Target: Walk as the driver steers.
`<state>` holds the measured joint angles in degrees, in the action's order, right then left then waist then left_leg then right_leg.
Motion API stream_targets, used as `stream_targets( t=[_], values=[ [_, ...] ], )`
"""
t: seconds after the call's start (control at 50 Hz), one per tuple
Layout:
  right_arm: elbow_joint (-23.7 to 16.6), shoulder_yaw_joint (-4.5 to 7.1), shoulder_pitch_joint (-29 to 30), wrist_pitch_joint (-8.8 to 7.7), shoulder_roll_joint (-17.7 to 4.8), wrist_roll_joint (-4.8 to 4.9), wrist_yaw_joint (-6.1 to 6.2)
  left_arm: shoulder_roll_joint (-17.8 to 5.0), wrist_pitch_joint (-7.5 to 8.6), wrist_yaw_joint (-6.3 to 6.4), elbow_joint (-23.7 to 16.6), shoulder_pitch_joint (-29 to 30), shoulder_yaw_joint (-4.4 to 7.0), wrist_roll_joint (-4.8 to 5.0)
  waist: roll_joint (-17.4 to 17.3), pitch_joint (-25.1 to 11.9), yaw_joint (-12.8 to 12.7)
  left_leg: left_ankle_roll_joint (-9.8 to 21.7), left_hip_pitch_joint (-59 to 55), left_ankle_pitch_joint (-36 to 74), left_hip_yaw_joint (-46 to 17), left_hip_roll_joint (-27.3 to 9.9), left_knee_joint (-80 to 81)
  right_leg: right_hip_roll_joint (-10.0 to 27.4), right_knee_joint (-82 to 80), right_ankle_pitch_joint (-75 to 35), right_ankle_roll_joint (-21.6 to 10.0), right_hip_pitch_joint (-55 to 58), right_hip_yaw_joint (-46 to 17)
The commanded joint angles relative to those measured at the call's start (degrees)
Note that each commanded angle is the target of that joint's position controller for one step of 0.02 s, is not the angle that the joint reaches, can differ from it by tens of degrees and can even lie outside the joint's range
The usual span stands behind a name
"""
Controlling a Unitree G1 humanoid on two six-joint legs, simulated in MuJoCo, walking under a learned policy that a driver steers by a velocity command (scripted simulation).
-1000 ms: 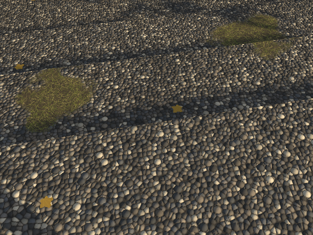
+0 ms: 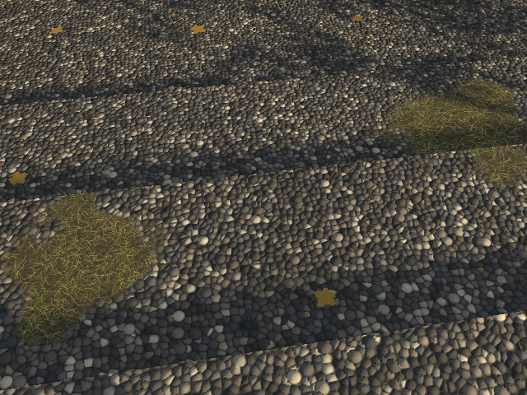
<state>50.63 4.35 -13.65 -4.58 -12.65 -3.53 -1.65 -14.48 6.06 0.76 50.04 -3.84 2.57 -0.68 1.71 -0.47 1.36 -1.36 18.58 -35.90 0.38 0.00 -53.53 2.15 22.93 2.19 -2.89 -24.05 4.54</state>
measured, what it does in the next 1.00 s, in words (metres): steps on the spot, turning left: left foot, then right foot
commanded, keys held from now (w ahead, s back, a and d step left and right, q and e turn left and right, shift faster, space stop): q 0.56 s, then no key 0.42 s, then w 0.02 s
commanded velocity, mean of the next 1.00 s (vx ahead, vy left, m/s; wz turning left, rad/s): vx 0.05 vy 0.00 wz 0.38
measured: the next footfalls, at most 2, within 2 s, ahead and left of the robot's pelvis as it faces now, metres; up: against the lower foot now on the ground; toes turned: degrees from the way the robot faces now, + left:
left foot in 0.22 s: +0.03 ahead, +0.14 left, +0.00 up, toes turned +10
right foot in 0.76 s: +0.15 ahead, -0.08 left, +0.00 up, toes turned +19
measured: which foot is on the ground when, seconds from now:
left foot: up 0.00-0.20, down 0.22-0.78, up 0.80-1.00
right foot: down 0.00-0.24, up 0.26-0.74, down 0.76-1.00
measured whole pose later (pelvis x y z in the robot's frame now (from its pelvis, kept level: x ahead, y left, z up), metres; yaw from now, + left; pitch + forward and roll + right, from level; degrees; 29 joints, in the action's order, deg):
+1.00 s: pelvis +0.08 +0.00 +0.00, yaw +23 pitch +1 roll -1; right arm 43.9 3.0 -9.0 -3.0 -17.2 -1.4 -2.4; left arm -14.7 5.9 -3.9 43.4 -5.4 2.8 0.6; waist -1.0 3.6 1.5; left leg -7.9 16.9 -20.5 -1.1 -2.8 -39.9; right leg -1.5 23.7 12.6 -2.5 -11.8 4.1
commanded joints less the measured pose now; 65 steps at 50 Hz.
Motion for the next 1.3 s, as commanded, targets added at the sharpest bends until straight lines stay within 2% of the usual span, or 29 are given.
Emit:
stream_targets(
  t=[0.02, 0.1, 0.16, 0.22, 0.24, 0.26, 0.28, 0.32, 0.34, 0.38, 0.54, 0.68, 0.76, 0.78, 0.8, 0.82, 0.84, 0.88, 0.92, 0.98, 1.02, 1.06, 1.08, 1.12, 1.16, 1.2, 1.22, 1.26, 1.3],
  values=[
    [1.4, 0.90, -11.7, 0.13, -1.6, -1.12, 1.35, -5.4, 0.41, 2.46, -2.3, -3.8, 1.90, 0.09, 4.1, -2.3, 0.9, 1.0, 2.9, 3.6, 0.1, -3.1, -6.5, 14.6, -19.2, 19.4, -8.8, 6.7, -14.8],
    [-0.4, 0.89, -7.2, -0.11, -2.8, 0.76, -0.97, -7.9, 1.16, 3.18, -5.3, -0.3, 3.78, -0.75, 2.4, -3.9, 0.2, 2.0, -2.3, 10.9, 2.4, -3.9, 4.6, 12.6, -16.6, 5.1, -9.3, 9.2, -4.3],
    [-2.0, 0.89, -6.7, -0.28, -4.5, 1.19, -0.59, -8.7, 1.34, 2.62, -6.2, 0.7, 4.94, -1.31, 2.5, -3.5, 0.2, 3.3, -2.9, 14.5, 1.0, -5.7, 12.5, 16.4, -14.4, 5.9, -10.9, 12.4, -6.1],
    [-2.6, 1.81, -9.7, -1.83, -5.9, 2.15, -0.52, -6.5, 0.61, 1.69, -6.4, 4.1, 4.32, -1.67, 1.7, -3.4, 2.3, 7.6, -11.9, 26.7, 2.2, -2.8, 25.6, 15.6, -7.6, 9.4, -7.6, 8.5, -3.7],
    [-3.4, 2.48, -9.4, -2.75, -7.3, 1.77, -0.39, -3.0, 0.35, 1.41, -5.9, 2.3, 3.26, -1.65, -3.1, -2.9, 2.0, 11.5, -13.5, 34.6, -2.6, -4.9, 32.6, 11.5, -0.7, 14.2, -3.8, 6.5, -0.1],
    [-5.8, 3.96, -9.8, -3.57, -15.4, 2.89, 0.65, 0.8, 0.34, 1.82, -10.5, 0.0, 2.40, -1.69, -17.7, -5.7, -1.2, 26.4, -16.9, 55.2, -26.4, -20.9, 39.4, -0.4, 14.2, 27.9, 2.9, -1.2, 7.4],
    [-6.1, 4.71, -7.8, -4.95, -16.8, -0.15, 0.45, -3.9, 0.69, 1.06, -9.0, 2.0, 3.41, -1.28, -11.2, 3.7, 0.9, 26.0, -11.4, 39.4, -30.0, -22.1, 44.2, -2.9, 18.9, 29.4, 4.0, -9.1, -3.5],
    [-6.0, 4.78, -3.2, -4.62, -13.9, 1.40, 0.65, -9.5, -1.15, 1.43, -8.5, 2.6, 5.71, -1.52, -8.9, 2.1, -0.7, 19.2, -14.7, 29.2, -21.3, -15.8, 43.9, -1.1, 26.4, 23.5, 4.0, -11.0, -5.9],
    [-5.5, 3.90, -3.8, -4.06, -11.4, 2.46, 0.85, -8.2, -1.38, 1.77, -8.2, 1.7, 5.58, -2.67, -8.9, 0.9, -1.2, 18.6, -16.1, 33.1, -19.9, -14.9, 43.1, -0.8, 28.6, 22.1, 4.1, -11.0, -6.9],
    [-5.4, 3.56, -4.8, -2.85, -10.1, 1.74, 0.67, -3.9, -1.02, 1.91, -7.9, 0.1, 4.48, -2.48, -7.0, 0.9, -2.5, 17.8, -15.6, 40.6, -16.8, -13.7, 42.3, -0.8, 29.6, 16.7, 4.5, -8.3, -6.7],
    [-7.7, 4.68, -6.3, -2.93, -13.3, 1.61, -1.28, -5.3, -2.89, 1.75, -7.3, 0.9, 3.92, -0.68, -7.9, -0.3, -0.1, 20.4, -20.1, 55.1, -21.1, -14.8, 36.4, 0.0, 18.6, 18.7, 7.8, -3.9, -6.3],
    [-8.8, 3.64, -3.3, -1.60, -13.9, 2.31, -0.17, -6.5, -1.95, 0.59, -5.5, 0.4, 2.88, -0.92, -6.9, -1.3, 2.3, 18.1, -20.2, 52.7, -23.0, -14.4, 33.8, -0.1, 11.4, 17.1, 5.9, 0.1, -3.9],
    [-8.8, 1.46, 1.7, 0.75, -12.4, 2.58, -1.45, -7.6, -0.31, -1.08, -5.8, -0.7, 2.57, 1.25, -6.0, -2.7, -1.2, 12.3, -9.4, 43.0, -20.6, -7.3, 32.2, -0.6, -4.0, -8.1, 0.1, 18.6, -2.1],
    [-9.7, 0.11, -2.2, 1.22, -8.4, 2.62, -1.42, -12.5, 0.37, -0.66, -7.3, -2.0, 3.31, 1.08, 2.6, -10.3, -0.2, 5.6, -8.2, 28.9, -14.1, 0.4, 24.7, 9.7, -3.2, -30.7, -9.1, 27.0, -11.2],
    [-10.8, -0.66, -4.4, 1.05, -6.6, 1.83, -0.85, -15.5, 1.01, -0.75, -8.4, -4.6, 3.85, -0.12, 8.7, -11.8, -0.8, -0.5, 3.3, 4.9, -10.2, 5.6, 17.6, 20.7, -3.4, -41.7, -20.8, 35.3, -25.0],
    [-11.2, 1.05, 1.2, 1.17, -11.6, 0.50, 0.38, -14.9, 1.47, -0.57, -6.6, -9.6, 4.48, -1.49, 3.9, -6.3, -4.0, -2.9, 9.1, -6.2, -8.2, 3.7, 5.9, 21.6, -5.2, -35.0, -20.5, 32.7, -24.8],
    [-11.1, 1.43, 2.2, 1.39, -12.7, -0.02, 1.58, -14.4, 1.88, -0.79, -6.7, -8.7, 4.58, -1.22, 4.0, -4.3, -2.8, -3.5, 10.3, -5.9, -6.8, 2.0, -1.5, 19.5, -6.7, -27.8, -17.0, 29.2, -21.9],
    [-8.8, 1.34, -1.2, 1.55, -12.0, -0.02, 3.00, -7.0, 1.80, -2.54, -10.3, 1.6, 1.92, 0.93, 5.7, -2.3, 2.4, -5.0, 5.0, -0.8, -7.2, -0.3, -5.7, 14.3, -6.2, -28.4, -11.2, 20.2, -14.7],
    [-8.0, 0.15, -2.8, 1.32, -8.3, 0.16, 1.73, -6.7, 1.46, -3.67, -12.2, 6.4, 1.58, 1.22, 3.3, -2.7, 5.3, -6.3, -1.6, 6.8, -3.5, -2.1, -2.8, 10.2, -5.1, -29.6, -9.4, 13.6, -8.9],
    [-6.5, -1.69, -2.8, 1.71, -5.0, 3.01, -2.07, -8.6, 0.72, -5.24, -11.6, 4.4, 2.08, 1.86, 0.2, -2.7, 3.5, -7.8, -5.8, 19.3, 0.5, -3.7, 21.1, 5.9, 2.5, -23.1, -6.1, 15.6, -6.0],
    [-6.5, -1.06, -3.7, 1.29, -8.6, 3.91, -2.35, -9.8, -1.33, -7.01, -8.8, -2.2, 2.82, 0.23, 2.3, -1.8, 1.0, -4.6, -10.3, 27.0, 1.7, -2.3, 26.0, 7.0, 2.2, -0.8, -6.6, 12.7, -10.8],
    [-10.2, 0.43, 1.7, 0.02, -15.5, 1.41, -0.01, -12.0, -1.09, -5.07, -8.4, -7.9, 4.14, -1.43, 2.1, 0.8, -3.7, 3.6, 0.2, 9.7, 0.0, -2.6, 21.4, 9.8, -3.9, 33.8, -10.0, 14.3, -18.3],
    [-10.2, 0.53, 2.8, -0.19, -15.3, 1.14, 0.52, -11.0, -0.23, -3.46, -9.0, -7.6, 3.93, -1.88, 2.0, 3.4, -4.2, 6.9, 7.2, 5.3, -3.1, -3.9, 23.2, 11.6, -6.1, 39.1, -11.0, 17.0, -21.4],
    [-10.5, -0.97, 4.7, -0.80, -9.7, 1.20, 1.12, -8.4, 0.65, -1.02, -8.6, -7.1, 2.85, -1.34, 5.6, 5.1, -4.4, 7.5, 11.0, 12.4, -1.0, -3.5, 21.0, 16.8, -10.2, 39.7, -13.5, 22.9, -27.2],
    [-9.9, -1.52, 2.0, -1.45, -7.3, 0.11, 1.12, -7.6, 0.27, -0.40, -9.8, -2.3, 2.06, -0.40, 3.8, 4.2, -1.2, 8.9, -1.5, 12.5, 2.7, -1.3, 23.4, 13.9, -11.4, 35.8, -12.2, 16.2, -22.1],
    [-7.5, -0.95, -3.9, -2.60, -7.7, 0.07, 0.36, -8.4, -1.04, -0.83, -11.1, 2.1, 2.29, -1.70, 2.1, 4.8, 2.4, 9.7, -11.3, 15.9, 3.7, -0.3, 28.4, 8.7, -7.3, 29.3, -10.4, 11.9, -13.6],
    [-6.3, -0.62, -7.3, -3.05, -8.7, -0.10, 0.37, -7.2, -1.23, -0.89, -12.0, 3.0, 2.10, -2.59, -1.6, 3.6, 3.2, 11.7, -15.9, 15.5, -0.8, -2.8, 30.0, 5.3, -0.6, 24.1, -8.4, 9.5, -9.4],
    [-5.4, 0.74, -17.5, -4.12, -14.4, -0.04, 1.19, -4.1, -0.34, -2.44, -13.5, 5.5, 1.21, -3.28, -12.2, 3.8, 7.9, 23.5, -34.3, 30.0, -30.9, -20.5, 40.4, -4.7, 25.0, 27.1, -1.6, -14.8, -4.6],
    [-2.9, -0.57, -19.8, -4.14, -10.0, -1.05, 1.20, -4.1, 0.32, -2.19, -10.9, 1.5, 1.51, -2.42, -7.3, 7.2, 6.6, 20.9, -36.1, 34.2, -26.2, -22.8, 41.6, -0.8, 38.9, 29.5, -2.9, -24.2, -10.5]
  ],
)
